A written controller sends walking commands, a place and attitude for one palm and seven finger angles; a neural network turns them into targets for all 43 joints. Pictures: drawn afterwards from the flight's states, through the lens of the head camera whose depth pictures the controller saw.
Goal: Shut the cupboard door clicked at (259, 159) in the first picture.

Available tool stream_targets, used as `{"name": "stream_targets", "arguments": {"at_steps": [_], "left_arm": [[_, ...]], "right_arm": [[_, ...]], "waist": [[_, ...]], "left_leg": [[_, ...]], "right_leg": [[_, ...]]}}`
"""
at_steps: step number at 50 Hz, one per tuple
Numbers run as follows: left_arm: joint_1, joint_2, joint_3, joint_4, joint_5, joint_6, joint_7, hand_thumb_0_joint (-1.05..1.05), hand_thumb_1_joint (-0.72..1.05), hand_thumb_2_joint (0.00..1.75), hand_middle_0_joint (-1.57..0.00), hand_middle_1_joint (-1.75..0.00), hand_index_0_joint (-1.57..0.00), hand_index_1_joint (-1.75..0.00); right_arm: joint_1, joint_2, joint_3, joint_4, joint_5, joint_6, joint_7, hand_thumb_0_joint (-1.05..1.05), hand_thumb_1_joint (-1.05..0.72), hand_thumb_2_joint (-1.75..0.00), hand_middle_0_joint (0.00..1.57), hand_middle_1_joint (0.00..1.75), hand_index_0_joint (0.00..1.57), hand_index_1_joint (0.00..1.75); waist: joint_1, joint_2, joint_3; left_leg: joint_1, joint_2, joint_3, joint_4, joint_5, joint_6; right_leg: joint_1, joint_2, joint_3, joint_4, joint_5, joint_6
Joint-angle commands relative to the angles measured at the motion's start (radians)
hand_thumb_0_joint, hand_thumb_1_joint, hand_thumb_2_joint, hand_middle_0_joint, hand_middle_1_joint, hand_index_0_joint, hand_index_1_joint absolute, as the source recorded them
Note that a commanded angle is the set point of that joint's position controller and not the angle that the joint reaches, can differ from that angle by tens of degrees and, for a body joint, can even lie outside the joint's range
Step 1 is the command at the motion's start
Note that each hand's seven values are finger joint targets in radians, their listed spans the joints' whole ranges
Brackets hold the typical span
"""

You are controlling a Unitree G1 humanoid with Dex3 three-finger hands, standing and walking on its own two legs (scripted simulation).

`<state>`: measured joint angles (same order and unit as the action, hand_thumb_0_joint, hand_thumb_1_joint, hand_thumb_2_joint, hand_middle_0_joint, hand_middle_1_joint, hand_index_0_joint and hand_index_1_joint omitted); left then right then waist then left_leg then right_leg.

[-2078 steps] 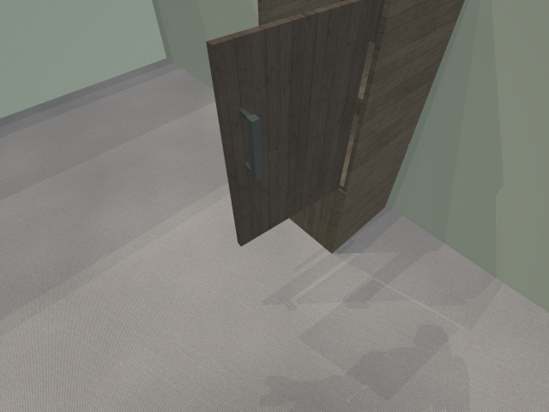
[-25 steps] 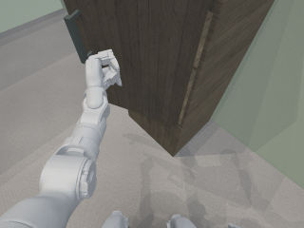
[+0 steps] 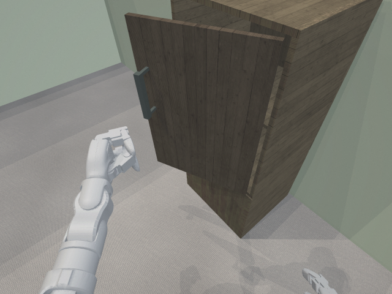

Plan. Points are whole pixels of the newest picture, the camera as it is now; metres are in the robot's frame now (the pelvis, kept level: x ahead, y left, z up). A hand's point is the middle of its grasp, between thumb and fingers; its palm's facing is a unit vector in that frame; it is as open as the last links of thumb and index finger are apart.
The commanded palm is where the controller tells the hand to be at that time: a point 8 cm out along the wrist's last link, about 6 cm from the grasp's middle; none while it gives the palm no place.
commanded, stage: draw the hand back to the body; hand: left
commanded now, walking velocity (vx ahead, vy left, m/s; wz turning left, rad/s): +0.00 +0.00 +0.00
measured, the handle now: (146, 93) +0.67 +0.18 +0.05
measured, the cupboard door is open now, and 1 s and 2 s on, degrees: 24 24 24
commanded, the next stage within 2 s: step back with the hand held close in 1.02 s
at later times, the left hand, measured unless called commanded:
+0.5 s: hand (39, 198) +0.23 +0.25 +0.16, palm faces +0.36 -0.87 -0.33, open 5.0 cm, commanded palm +0.18 +0.29 +0.18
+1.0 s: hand (14, 210) +0.20 +0.26 +0.18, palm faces +0.46 -0.80 -0.39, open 7.4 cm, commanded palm +0.15 +0.30 +0.20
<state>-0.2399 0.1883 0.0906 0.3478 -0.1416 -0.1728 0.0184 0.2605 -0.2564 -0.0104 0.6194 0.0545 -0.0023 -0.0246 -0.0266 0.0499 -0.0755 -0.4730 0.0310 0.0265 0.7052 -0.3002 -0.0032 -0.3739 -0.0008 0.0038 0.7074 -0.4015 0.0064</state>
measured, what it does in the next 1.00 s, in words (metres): stands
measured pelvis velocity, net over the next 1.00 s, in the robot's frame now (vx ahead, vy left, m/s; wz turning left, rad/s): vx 0.02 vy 0.00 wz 0.02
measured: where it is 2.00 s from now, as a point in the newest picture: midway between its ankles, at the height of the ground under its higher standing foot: outside the picture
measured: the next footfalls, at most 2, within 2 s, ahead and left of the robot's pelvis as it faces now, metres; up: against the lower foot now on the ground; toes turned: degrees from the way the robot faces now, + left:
none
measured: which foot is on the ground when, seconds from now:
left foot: down 0.00-1.00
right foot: down 0.00-1.00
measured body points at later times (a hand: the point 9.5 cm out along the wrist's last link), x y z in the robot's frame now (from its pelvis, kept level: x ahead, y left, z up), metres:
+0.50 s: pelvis +0.02 +0.01 +0.03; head +0.00 -0.01 +0.47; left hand +0.21 +0.30 +0.18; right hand +0.22 -0.18 -0.06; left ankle +0.04 +0.12 -0.72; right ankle -0.02 -0.12 -0.72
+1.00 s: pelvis +0.02 +0.00 +0.02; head -0.01 -0.03 +0.47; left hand +0.17 +0.30 +0.20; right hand +0.22 -0.22 -0.06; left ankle +0.04 +0.12 -0.72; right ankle -0.02 -0.12 -0.72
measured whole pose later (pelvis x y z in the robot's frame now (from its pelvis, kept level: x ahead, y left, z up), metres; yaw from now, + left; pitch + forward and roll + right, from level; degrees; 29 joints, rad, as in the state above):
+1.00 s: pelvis +0.02 +0.00 +0.02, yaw +1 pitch -4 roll +0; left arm 0.46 0.34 0.33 -0.36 -0.08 -0.07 0.10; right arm 0.18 -0.23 0.02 0.63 0.02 -0.09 -0.09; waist 0.06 0.07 -0.01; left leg -0.16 0.01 0.01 0.43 -0.21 -0.01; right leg -0.04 -0.01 -0.01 0.42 -0.30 0.01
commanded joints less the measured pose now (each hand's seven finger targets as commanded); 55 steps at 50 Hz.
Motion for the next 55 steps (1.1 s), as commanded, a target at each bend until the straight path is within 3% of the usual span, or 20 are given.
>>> {"name": "stream_targets", "arguments": {"at_steps": [1,2,4,8,14,17,21,22,24,26,27,31,32,33,38,42,43,47,52,55], "left_arm": [[-0.176,0.205,0.035,-0.393,0.048,-0.002,0.031,0.00,0.90,0.90,-1.05,-1.23,-1.05,-1.23],[-0.130,0.220,0.048,-0.395,0.049,0.014,0.033,0.00,0.90,0.90,-1.02,-1.20,-1.02,-1.20],[-0.117,0.214,0.046,-0.442,0.053,0.033,0.038,0.00,0.90,0.90,-0.97,-1.14,-0.97,-1.14],[-0.028,0.217,0.056,-0.567,0.060,0.061,0.048,0.00,0.90,0.90,-0.86,-1.02,-0.86,-1.02],[0.155,0.227,0.085,-0.733,0.068,0.081,0.061,0.00,0.90,0.90,-0.69,-0.84,-0.69,-0.84],[0.274,0.265,0.150,-0.739,0.067,0.093,0.068,0.00,0.90,0.90,-0.61,-0.75,-0.61,-0.75],[0.350,0.291,0.213,-0.831,0.067,0.087,0.075,0.00,0.90,0.90,-0.50,-0.63,-0.50,-0.63],[0.397,0.329,0.256,-0.835,0.068,0.086,0.080,0.00,0.90,0.90,-0.47,-0.60,-0.47,-0.60],[0.452,0.324,0.276,-0.869,0.064,0.080,0.082,0.00,0.90,0.90,-0.42,-0.54,-0.42,-0.54],[0.492,0.337,0.304,-0.909,0.065,0.073,0.086,0.00,0.90,0.90,-0.36,-0.48,-0.36,-0.48],[0.537,0.368,0.342,-0.904,0.063,0.074,0.091,0.00,0.90,0.90,-0.34,-0.45,-0.34,-0.45],[0.620,0.384,0.398,-0.953,0.061,0.054,0.101,0.00,0.90,0.90,-0.23,-0.33,-0.23,-0.33],[0.664,0.411,0.436,-0.932,0.058,0.055,0.103,0.00,0.90,0.90,-0.20,-0.30,-0.20,-0.30],[0.639,0.341,0.366,-0.928,0.061,0.054,0.096,0.00,0.90,0.90,-0.20,-0.30,-0.20,-0.30],[0.568,0.329,0.332,-0.893,0.070,0.051,0.103,0.00,0.90,0.90,-0.20,-0.30,-0.20,-0.30],[0.575,0.380,0.378,-0.918,0.072,0.040,0.109,0.00,0.90,0.90,-0.20,-0.30,-0.20,-0.30],[0.574,0.367,0.370,-0.936,0.070,0.036,0.108,0.00,0.90,0.90,-0.20,-0.30,-0.20,-0.30],[0.601,0.387,0.399,-0.923,0.066,0.033,0.105,0.00,0.90,0.90,-0.20,-0.30,-0.20,-0.30],[0.629,0.366,0.393,-0.887,0.058,0.038,0.095,0.00,0.90,0.90,-0.20,-0.30,-0.20,-0.30],[0.613,0.350,0.376,-0.909,0.057,0.038,0.091,0.00,0.90,0.90,-0.20,-0.30,-0.20,-0.30]], "right_arm": [[-0.147,-0.078,-0.007,-0.188,0.003,-0.012,-0.042,0.00,-0.90,-0.90,0.20,0.30,0.20,0.30],[-0.156,-0.080,-0.005,-0.186,0.003,-0.004,-0.052,0.00,-0.90,-0.90,0.20,0.30,0.20,0.30],[-0.180,-0.070,0.008,-0.192,0.005,0.003,-0.060,0.00,-0.90,-0.90,0.20,0.30,0.20,0.30],[-0.194,-0.064,0.021,-0.197,-0.004,-0.006,-0.064,0.00,-0.90,-0.90,0.20,0.30,0.20,0.30],[-0.210,-0.062,0.032,-0.197,-0.022,-0.033,-0.053,0.00,-0.90,-0.90,0.20,0.30,0.20,0.30],[-0.214,-0.071,0.029,-0.188,-0.031,-0.040,-0.053,0.00,-0.90,-0.90,0.20,0.30,0.20,0.30],[-0.225,-0.062,0.027,-0.189,-0.032,-0.048,-0.051,0.00,-0.90,-0.90,0.20,0.30,0.20,0.30],[-0.224,-0.068,0.024,-0.183,-0.036,-0.052,-0.052,0.00,-0.90,-0.90,0.20,0.30,0.20,0.30],[-0.229,-0.059,0.023,-0.184,-0.034,-0.059,-0.050,0.00,-0.90,-0.90,0.20,0.30,0.20,0.30],[-0.230,-0.059,0.019,-0.182,-0.033,-0.068,-0.049,0.00,-0.90,-0.90,0.20,0.30,0.20,0.30],[-0.229,-0.067,0.015,-0.177,-0.036,-0.076,-0.050,0.00,-0.90,-0.90,0.20,0.30,0.20,0.30],[-0.221,-0.062,0.006,-0.177,-0.031,-0.098,-0.053,0.00,-0.90,-0.90,0.20,0.30,0.20,0.30],[-0.218,-0.068,0.001,-0.170,-0.032,-0.105,-0.055,0.00,-0.90,-0.90,0.20,0.30,0.20,0.30],[-0.218,-0.062,0.004,-0.170,-0.029,-0.106,-0.056,0.00,-0.90,-0.90,0.20,0.30,0.20,0.30],[-0.207,-0.080,-0.006,-0.154,-0.031,-0.124,-0.065,0.00,-0.90,-0.90,0.20,0.30,0.20,0.30],[-0.214,-0.080,-0.007,-0.148,-0.036,-0.135,-0.071,0.00,-0.90,-0.90,0.20,0.30,0.20,0.30],[-0.216,-0.070,-0.004,-0.154,-0.035,-0.136,-0.071,0.00,-0.90,-0.90,0.20,0.30,0.20,0.30],[-0.221,-0.066,0.000,-0.150,-0.035,-0.137,-0.071,0.00,-0.90,-0.90,0.20,0.30,0.20,0.30],[-0.221,-0.062,-0.002,-0.154,-0.035,-0.130,-0.070,0.00,-0.90,-0.90,0.20,0.30,0.20,0.30],[-0.215,-0.061,-0.001,-0.159,-0.035,-0.128,-0.066,0.00,-0.90,-0.90,0.20,0.30,0.20,0.30]], "waist": [[0.022,-0.089,-0.155],[0.026,-0.111,-0.134],[0.023,-0.073,-0.087],[0.030,0.015,-0.091],[0.045,0.039,-0.067],[0.058,-0.016,-0.033],[0.067,0.013,-0.040],[0.078,0.017,-0.038],[0.079,0.001,-0.038],[0.082,0.036,-0.033],[0.089,0.028,-0.023],[0.094,0.022,-0.017],[0.102,-0.008,-0.008],[0.085,-0.003,0.007],[0.073,-0.029,0.049],[0.092,-0.014,0.006],[0.092,0.003,-0.005],[0.098,0.012,0.036],[0.096,-0.020,0.051],[0.092,0.023,0.027]], "left_leg": [[0.294,-0.030,-0.003,-0.180,0.132,0.044],[0.303,-0.027,-0.003,-0.198,0.136,0.046],[0.337,-0.023,-0.007,-0.233,0.132,0.042],[0.418,-0.017,-0.019,-0.287,0.170,0.034],[0.467,-0.008,-0.037,-0.338,0.231,0.022],[0.447,-0.009,-0.034,-0.351,0.227,0.025],[0.448,-0.009,-0.030,-0.353,0.232,0.022],[0.438,-0.011,-0.027,-0.351,0.242,0.023],[0.432,-0.013,-0.019,-0.339,0.262,0.025],[0.428,-0.013,-0.018,-0.337,0.261,0.022],[0.419,-0.013,-0.017,-0.336,0.255,0.023],[0.409,-0.015,-0.007,-0.325,0.257,0.025],[0.402,-0.014,-0.007,-0.323,0.258,0.027],[0.406,-0.015,0.001,-0.325,0.247,0.029],[0.411,-0.017,-0.001,-0.331,0.202,0.039],[0.420,-0.021,-0.001,-0.325,0.226,0.040],[0.421,-0.024,0.003,-0.323,0.233,0.039],[0.399,-0.023,0.005,-0.322,0.227,0.032],[0.404,-0.018,0.016,-0.317,0.245,0.037],[0.419,-0.020,0.018,-0.317,0.256,0.035]], "right_leg": [[0.053,0.009,-0.010,-0.232,0.257,-0.008],[0.069,0.010,-0.012,-0.252,0.255,-0.008],[0.075,0.010,-0.017,-0.281,0.238,-0.010],[0.136,0.012,-0.029,-0.320,0.261,-0.018],[0.189,0.016,-0.046,-0.351,0.297,-0.022],[0.209,0.017,-0.045,-0.373,0.297,-0.018],[0.228,0.011,-0.048,-0.370,0.295,-0.017],[0.243,0.011,-0.045,-0.377,0.305,-0.017],[0.246,0.006,-0.048,-0.370,0.329,-0.014],[0.243,0.006,-0.049,-0.368,0.319,-0.015],[0.244,0.007,-0.047,-0.377,0.315,-0.014],[0.237,0.005,-0.051,-0.365,0.322,-0.012],[0.236,0.006,-0.049,-0.375,0.323,-0.011],[0.218,0.001,-0.049,-0.370,0.310,-0.007],[0.180,-0.002,-0.044,-0.384,0.256,-0.002],[0.212,-0.003,-0.039,-0.381,0.282,-0.004],[0.221,-0.007,-0.041,-0.371,0.292,-0.004],[0.212,-0.004,-0.039,-0.388,0.285,-0.006],[0.205,-0.003,-0.033,-0.396,0.317,-0.001],[0.210,-0.004,-0.035,-0.384,0.330,0.000]]}}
